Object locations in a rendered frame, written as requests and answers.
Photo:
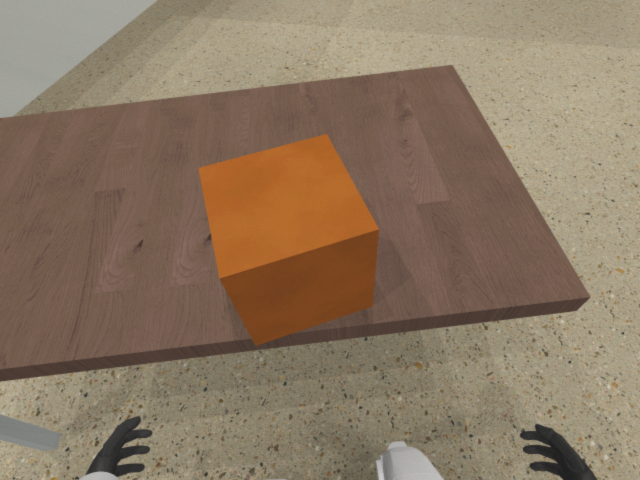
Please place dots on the left robot hand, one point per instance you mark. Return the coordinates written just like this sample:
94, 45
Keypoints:
112, 452

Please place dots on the table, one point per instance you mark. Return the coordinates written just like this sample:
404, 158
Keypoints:
106, 254

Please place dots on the right robot shin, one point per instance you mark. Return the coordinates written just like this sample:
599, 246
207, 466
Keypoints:
397, 444

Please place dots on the right robot hand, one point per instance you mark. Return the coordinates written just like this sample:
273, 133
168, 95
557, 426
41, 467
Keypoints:
569, 465

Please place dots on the robot right thigh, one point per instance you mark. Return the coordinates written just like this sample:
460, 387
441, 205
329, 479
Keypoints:
405, 463

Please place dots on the carton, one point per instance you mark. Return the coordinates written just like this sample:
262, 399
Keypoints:
294, 242

